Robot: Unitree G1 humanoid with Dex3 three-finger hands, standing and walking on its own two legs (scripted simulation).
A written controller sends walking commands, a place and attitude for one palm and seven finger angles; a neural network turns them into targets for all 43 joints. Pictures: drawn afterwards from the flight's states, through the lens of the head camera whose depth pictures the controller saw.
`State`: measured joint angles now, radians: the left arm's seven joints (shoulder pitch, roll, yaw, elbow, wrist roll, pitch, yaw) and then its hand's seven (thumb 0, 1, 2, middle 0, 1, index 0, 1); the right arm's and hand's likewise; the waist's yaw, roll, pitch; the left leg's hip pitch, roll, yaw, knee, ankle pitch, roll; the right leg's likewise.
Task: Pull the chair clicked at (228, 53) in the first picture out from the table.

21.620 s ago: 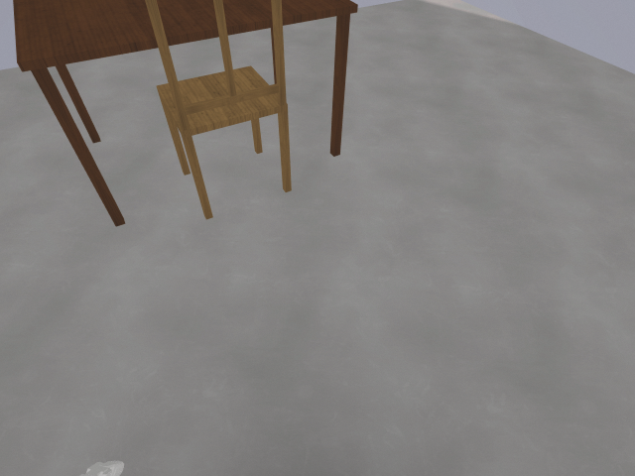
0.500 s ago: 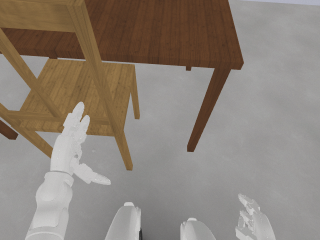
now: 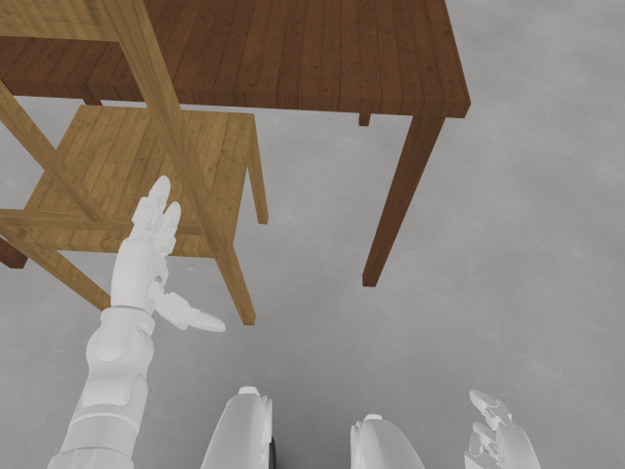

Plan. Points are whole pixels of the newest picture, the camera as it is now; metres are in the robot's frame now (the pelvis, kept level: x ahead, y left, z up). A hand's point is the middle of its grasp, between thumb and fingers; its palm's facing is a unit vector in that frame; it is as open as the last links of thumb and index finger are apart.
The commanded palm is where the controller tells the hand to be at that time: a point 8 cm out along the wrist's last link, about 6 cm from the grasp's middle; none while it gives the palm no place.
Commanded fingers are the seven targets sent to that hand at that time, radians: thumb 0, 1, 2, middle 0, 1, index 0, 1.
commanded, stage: aim the fingers beside a spindle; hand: left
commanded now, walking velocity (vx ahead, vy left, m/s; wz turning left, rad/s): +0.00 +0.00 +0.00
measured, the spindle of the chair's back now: (40, 149) +0.50 +0.40 +0.07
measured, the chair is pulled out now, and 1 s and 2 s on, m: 0.00 0.00 0.00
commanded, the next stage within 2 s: push the fingers through the gap in 0.58 s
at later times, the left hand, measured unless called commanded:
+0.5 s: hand (190, 273) +0.34 +0.17 +0.03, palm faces +0.00 -1.00 -0.04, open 16.9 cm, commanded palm +0.32 +0.22 +0.03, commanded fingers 0.00 -0.50 0.30 -0.06 -0.08 -0.06 -0.08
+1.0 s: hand (189, 251) +0.37 +0.18 +0.03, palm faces -0.01 -1.00 -0.03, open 17.0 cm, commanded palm +0.35 +0.22 +0.03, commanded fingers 0.00 -0.50 0.30 -0.06 -0.08 -0.06 -0.08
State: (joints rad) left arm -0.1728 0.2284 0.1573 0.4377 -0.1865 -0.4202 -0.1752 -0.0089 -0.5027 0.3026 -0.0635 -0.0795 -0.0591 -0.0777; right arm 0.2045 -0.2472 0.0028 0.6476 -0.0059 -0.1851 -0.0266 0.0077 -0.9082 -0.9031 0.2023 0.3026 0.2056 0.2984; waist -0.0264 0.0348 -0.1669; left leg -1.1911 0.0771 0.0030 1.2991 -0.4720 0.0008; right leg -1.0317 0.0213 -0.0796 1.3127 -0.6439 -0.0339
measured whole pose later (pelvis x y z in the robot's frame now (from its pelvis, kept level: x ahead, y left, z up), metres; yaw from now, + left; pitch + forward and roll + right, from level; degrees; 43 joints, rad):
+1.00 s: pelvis +0.00 +0.00 +0.00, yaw +0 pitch +21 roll -3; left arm -0.29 0.25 0.19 0.54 -0.19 -0.43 -0.18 -0.01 -0.50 0.30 -0.06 -0.08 -0.06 -0.08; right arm 0.20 -0.25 0.00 0.66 0.00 -0.16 -0.03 0.01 -0.91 -0.90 0.20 0.30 0.21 0.30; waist -0.03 0.03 -0.17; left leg -1.22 0.08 0.00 1.31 -0.47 0.00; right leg -1.05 0.03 -0.08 1.32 -0.64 -0.03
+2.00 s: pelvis +0.00 +0.00 -0.01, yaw -1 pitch +25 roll -3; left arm -0.68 0.34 0.32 0.96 -0.11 -0.48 -0.16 -0.01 -0.50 0.30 -0.06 -0.08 -0.06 -0.08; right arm 0.28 -0.25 0.00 0.71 -0.02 -0.09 0.00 0.00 -0.91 -0.90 0.20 0.30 0.21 0.30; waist -0.11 0.04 -0.18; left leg -1.29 0.09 0.00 1.33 -0.47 0.01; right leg -1.14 0.04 -0.07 1.33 -0.63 -0.03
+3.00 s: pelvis +0.00 +0.01 +0.00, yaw -1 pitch +25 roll -3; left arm -0.65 0.33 0.29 0.95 -0.14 -0.48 -0.14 -0.01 -0.06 0.49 -0.37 -1.22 -0.37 -1.26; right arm 0.28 -0.25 -0.01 0.71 -0.01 -0.07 0.01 0.00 -0.91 -0.90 0.20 0.30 0.21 0.30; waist -0.10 0.04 -0.18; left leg -1.27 0.08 0.00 1.30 -0.47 0.01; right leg -1.10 0.03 -0.07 1.30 -0.63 -0.02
